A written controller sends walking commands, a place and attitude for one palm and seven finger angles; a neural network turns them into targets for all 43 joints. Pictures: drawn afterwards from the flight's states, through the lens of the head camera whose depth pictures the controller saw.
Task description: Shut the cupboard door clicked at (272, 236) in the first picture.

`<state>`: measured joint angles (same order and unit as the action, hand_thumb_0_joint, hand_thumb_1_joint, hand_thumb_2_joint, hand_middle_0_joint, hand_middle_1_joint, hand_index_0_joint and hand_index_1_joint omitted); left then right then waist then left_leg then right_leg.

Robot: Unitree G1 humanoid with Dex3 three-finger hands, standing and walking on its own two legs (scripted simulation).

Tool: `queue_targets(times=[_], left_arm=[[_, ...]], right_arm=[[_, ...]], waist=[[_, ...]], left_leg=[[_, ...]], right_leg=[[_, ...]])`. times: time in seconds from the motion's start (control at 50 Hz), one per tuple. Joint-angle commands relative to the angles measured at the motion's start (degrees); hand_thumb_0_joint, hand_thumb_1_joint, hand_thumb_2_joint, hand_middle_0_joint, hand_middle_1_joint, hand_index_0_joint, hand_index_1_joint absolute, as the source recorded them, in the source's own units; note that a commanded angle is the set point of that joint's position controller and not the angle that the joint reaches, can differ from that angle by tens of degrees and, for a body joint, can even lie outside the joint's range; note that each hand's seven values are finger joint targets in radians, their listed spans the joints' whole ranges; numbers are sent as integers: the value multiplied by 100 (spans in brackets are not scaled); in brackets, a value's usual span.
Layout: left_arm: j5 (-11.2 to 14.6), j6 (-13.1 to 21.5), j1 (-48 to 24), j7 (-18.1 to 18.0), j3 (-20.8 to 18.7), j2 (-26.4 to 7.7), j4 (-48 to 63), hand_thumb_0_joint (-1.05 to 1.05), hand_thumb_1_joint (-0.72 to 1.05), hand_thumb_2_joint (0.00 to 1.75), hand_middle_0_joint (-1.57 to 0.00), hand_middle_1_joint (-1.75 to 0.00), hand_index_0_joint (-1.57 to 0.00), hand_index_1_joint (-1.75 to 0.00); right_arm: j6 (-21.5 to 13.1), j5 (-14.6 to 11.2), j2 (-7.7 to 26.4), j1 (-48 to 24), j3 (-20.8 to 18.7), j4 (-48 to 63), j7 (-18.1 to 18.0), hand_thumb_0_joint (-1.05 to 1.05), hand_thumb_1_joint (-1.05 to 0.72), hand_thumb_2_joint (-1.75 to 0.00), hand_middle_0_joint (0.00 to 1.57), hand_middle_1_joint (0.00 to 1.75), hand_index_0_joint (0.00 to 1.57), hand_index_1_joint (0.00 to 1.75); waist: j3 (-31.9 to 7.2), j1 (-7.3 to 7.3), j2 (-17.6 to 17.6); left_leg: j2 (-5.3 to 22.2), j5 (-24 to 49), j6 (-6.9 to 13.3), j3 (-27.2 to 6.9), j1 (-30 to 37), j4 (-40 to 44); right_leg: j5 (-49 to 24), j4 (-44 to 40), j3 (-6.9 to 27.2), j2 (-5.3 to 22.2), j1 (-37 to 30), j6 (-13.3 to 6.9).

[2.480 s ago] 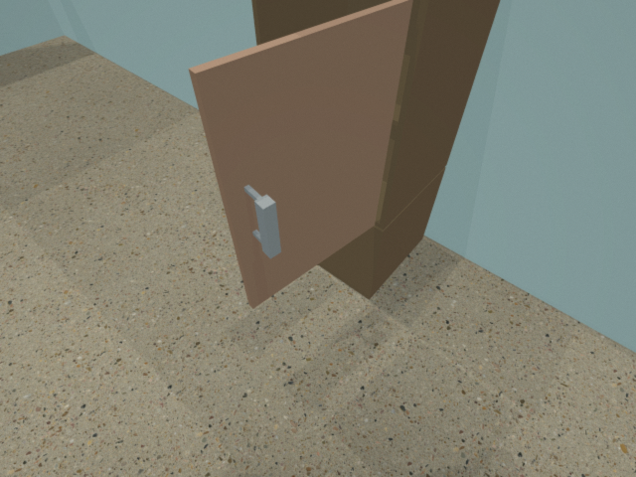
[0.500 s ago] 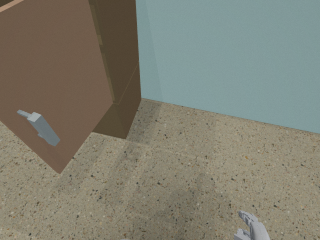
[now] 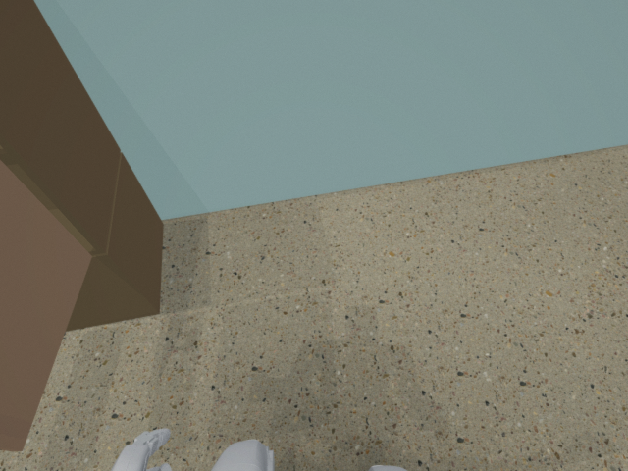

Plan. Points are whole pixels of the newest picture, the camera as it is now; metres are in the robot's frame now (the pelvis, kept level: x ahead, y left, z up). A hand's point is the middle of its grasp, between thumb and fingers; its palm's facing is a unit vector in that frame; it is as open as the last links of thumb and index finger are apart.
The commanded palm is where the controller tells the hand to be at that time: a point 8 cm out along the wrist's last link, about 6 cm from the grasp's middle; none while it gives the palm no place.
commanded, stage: walk to a spot facing it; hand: left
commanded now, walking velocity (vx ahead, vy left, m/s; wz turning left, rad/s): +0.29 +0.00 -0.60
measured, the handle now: out of the picture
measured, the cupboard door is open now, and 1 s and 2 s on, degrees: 81 81 81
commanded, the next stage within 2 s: turn to face it in 1.14 s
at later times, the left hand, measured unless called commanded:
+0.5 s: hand (250, 360) +0.29 +0.12 -0.16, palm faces -0.38 -0.92 -0.14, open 7.4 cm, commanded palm none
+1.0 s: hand (305, 317) +0.36 +0.03 -0.15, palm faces -0.38 -0.90 -0.23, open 7.3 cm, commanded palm none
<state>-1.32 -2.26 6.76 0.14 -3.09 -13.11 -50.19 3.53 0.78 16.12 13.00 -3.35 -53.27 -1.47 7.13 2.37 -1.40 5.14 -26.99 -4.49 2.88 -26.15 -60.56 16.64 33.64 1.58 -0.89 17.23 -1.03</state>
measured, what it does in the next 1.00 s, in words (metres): walks ahead, turning right: left foot, then right foot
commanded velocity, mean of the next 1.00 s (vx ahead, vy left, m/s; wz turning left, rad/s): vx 0.34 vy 0.00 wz -0.40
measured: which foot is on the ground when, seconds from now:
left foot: up 0.00-0.14, down 0.16-0.60, up 0.62-1.00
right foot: down 0.00-0.16, up 0.18-0.58, down 0.60-1.00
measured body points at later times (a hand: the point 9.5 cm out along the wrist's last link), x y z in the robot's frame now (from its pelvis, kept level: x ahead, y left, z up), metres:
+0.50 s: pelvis +0.12 -0.01 +0.01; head +0.18 -0.02 +0.45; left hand +0.31 +0.17 -0.15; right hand -0.04 -0.19 -0.13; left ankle +0.04 +0.12 -0.73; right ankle +0.17 -0.16 -0.68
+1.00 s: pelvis +0.30 -0.14 +0.01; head +0.32 -0.17 +0.46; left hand +0.39 +0.08 -0.13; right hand +0.31 -0.41 -0.13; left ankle +0.47 -0.05 -0.67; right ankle +0.21 -0.15 -0.73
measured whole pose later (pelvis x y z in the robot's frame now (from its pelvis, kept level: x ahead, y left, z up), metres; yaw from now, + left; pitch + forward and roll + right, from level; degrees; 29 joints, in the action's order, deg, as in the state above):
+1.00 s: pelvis +0.30 -0.14 +0.01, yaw -28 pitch +1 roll +1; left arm -0.8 4.4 20.3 -0.2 -2.7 -9.2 -61.1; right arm -0.7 1.2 10.4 4.1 -2.9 -54.4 0.7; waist 3.0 -1.6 -1.4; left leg 7.1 -10.0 -3.0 2.6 -35.0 -50.5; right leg 16.7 17.9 -2.4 -5.6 1.9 -6.8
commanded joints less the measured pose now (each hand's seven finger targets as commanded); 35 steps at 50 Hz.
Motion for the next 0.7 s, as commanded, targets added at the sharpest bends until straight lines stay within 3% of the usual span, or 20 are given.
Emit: queue_targets(times=[0.0,0.06,0.08,0.1,0.12,0.14,0.16,0.18,0.22,0.26,0.3,0.46,0.52,0.54,0.56,0.58,0.6,0.62,0.64,0.68], left_arm=[[-52,159,287,-17,-330,-1244,282,0,90,90,-20,-30,-20,-30],[-43,185,193,51,-362,-1257,308,0,90,90,-20,-30,-20,-30],[-32,192,72,59,-369,-1213,328,0,90,90,-20,-30,-20,-30],[-27,194,-51,67,-356,-1103,337,0,90,90,-20,-30,-20,-30],[3,188,-134,98,-297,-818,425,0,90,90,-20,-30,-20,-30],[64,172,-166,157,-193,-317,599,0,90,90,-20,-30,-20,-30],[29,237,-640,213,-202,-379,883,0,90,90,-20,-30,-20,-30],[-100,257,-742,262,-265,-503,771,0,90,90,-20,-30,-20,-30],[-129,258,-367,348,-281,-409,479,0,90,90,-20,-30,-20,-30],[-92,202,-244,387,-201,-146,328,0,90,90,-20,-30,-20,-30],[-56,215,-333,384,-132,9,303,0,90,90,-20,-30,-20,-30],[-29,195,-1237,417,-33,98,362,0,90,90,-20,-30,-20,-30],[-25,264,-420,356,-97,-114,141,0,90,90,-20,-30,-20,-30],[-24,321,440,318,-168,-268,-106,0,90,90,-20,-30,-20,-30],[-42,391,1486,258,-299,-689,-433,0,90,90,-20,-30,-20,-30],[-13,448,2229,146,-473,-1380,-590,0,90,90,-20,-30,-20,-30],[134,393,2130,63,-501,-1627,-592,0,90,90,-20,-30,-20,-30],[118,400,1576,27,-425,-1390,-436,0,90,90,-20,-30,-20,-30],[124,409,1092,-5,-320,-985,-324,0,90,90,-20,-30,-20,-30],[57,520,629,-30,-169,-535,-221,0,90,90,-20,-30,-20,-30]], right_arm=[[-242,44,206,-106,-63,599,118,0,-90,-90,20,30,20,30],[-330,40,221,36,-95,614,134,0,-90,-90,20,30,20,30],[-369,40,213,314,-95,554,118,0,-90,-90,20,30,20,30],[-424,37,190,697,-90,416,101,0,-90,-90,20,30,20,30],[-503,58,402,1226,-111,238,25,0,-90,-90,20,30,20,30],[-559,184,991,1737,-224,105,-28,0,-90,-90,20,30,20,30],[-593,177,1241,1915,-239,145,-104,0,-90,-90,20,30,20,30],[-624,186,987,1656,-165,179,-48,0,-90,-90,20,30,20,30],[-692,142,498,1040,-3,305,-42,0,-90,-90,20,30,20,30],[-768,104,242,1190,87,163,-82,0,-90,-90,20,30,20,30],[-810,101,182,1585,103,-37,-110,0,-90,-90,20,30,20,30],[-732,154,172,1988,97,-443,-84,0,-90,-90,20,30,20,30],[-711,119,406,1769,39,-442,-65,0,-90,-90,20,30,20,30],[-703,72,495,1480,10,-378,-55,0,-90,-90,20,30,20,30],[-716,-20,446,1200,21,-250,18,0,-90,-90,20,30,20,30],[-723,-154,-33,1240,90,-20,36,0,-90,-90,20,30,20,30],[-689,-114,9,713,39,200,8,0,-90,-90,20,30,20,30],[-669,-64,14,641,-25,153,2,0,-90,-90,20,30,20,30],[-636,-19,8,505,-37,86,3,0,-90,-90,20,30,20,30],[-514,71,-193,697,-6,-145,36,0,-90,-90,20,30,20,30]], waist=[[-686,-347,980],[-388,-264,1145],[-422,-98,1134],[-522,111,964],[-666,341,233],[-671,550,-1706],[-422,580,-1384],[-154,421,-666],[-16,-4,-515],[-211,-47,-668],[-469,40,-554],[-7,205,-825],[-580,-218,-862],[-942,-676,-782],[-1498,-1168,-289],[-2253,-1327,1242],[-1820,-1237,1097],[-1330,-938,976],[-796,-665,626],[-445,-231,425]], left_leg=[[-135,133,21,69,43,980],[-313,167,101,159,626,1764],[-359,362,129,189,1093,2232],[-395,615,145,266,1816,2910],[-62,295,269,-59,2781,3793],[1551,-1326,753,-2186,3363,4789],[2658,-1696,1328,-3338,2856,5375],[2436,-1565,1266,-3225,2217,5471],[1788,-66,902,-1716,2008,5218],[1353,2055,693,-461,2387,4817],[1284,3779,693,141,2977,4429],[1433,4232,857,1029,2742,4452],[1517,6208,801,1256,2865,3296],[1398,6296,654,1374,2480,2311],[1144,5339,453,1456,1277,987],[150,-122,137,1291,-761,-1087],[-5,-877,207,329,-1426,-2146],[226,-64,245,-199,-1498,-2421],[471,511,242,-335,-1343,-2131],[570,928,193,-293,-666,-1307]], right_leg=[[892,-1762,1714,1256,-361,-984],[1818,-1926,2016,1155,284,-1011],[1930,-1794,1968,1045,542,-932],[2011,-1485,1814,828,910,-762],[1954,-736,1440,435,1590,-499],[1988,1256,438,-447,2693,-120],[1809,2387,55,-27,3075,-2],[1164,3154,284,188,2902,0],[201,3729,34,468,2826,99],[-269,3765,-188,491,2804,177],[-258,3529,-416,448,2890,160],[-401,1080,-1072,293,1863,-78],[17,581,-1322,-116,504,-392],[-177,204,-1304,-212,-678,-509],[-507,-116,-844,123,-2534,-706],[-902,-696,2089,2063,-4207,-1388],[-1494,-1505,3202,2691,-3502,-1664],[-777,-1704,2740,2493,-2595,-1514],[-513,-1863,2178,2241,-1616,-1300],[-958,-2123,1257,1736,-430,-1034]])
